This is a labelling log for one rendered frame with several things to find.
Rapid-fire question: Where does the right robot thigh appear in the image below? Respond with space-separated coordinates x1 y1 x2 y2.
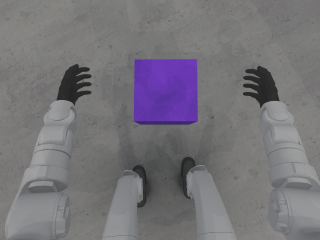
186 170 237 240

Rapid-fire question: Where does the robot right hand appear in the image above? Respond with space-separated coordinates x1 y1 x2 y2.
243 66 280 108

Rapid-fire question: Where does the robot left forearm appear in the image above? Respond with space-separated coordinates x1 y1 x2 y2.
5 100 78 239

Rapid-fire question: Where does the robot right upper arm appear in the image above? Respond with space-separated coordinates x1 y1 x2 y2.
268 187 320 240

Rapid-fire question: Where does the robot left hand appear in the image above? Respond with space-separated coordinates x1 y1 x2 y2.
57 64 92 106

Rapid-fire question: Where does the robot left upper arm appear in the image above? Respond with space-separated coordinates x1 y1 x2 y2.
6 192 71 240

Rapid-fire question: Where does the carton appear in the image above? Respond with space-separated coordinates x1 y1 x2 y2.
134 59 198 125

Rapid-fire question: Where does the robot right forearm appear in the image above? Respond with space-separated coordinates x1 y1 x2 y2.
259 101 320 191

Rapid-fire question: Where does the right robot foot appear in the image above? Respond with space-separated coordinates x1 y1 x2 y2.
181 157 196 199

